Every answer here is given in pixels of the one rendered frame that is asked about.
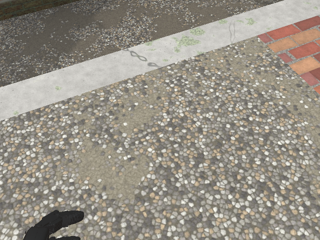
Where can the left robot hand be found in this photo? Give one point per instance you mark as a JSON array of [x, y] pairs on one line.
[[53, 222]]

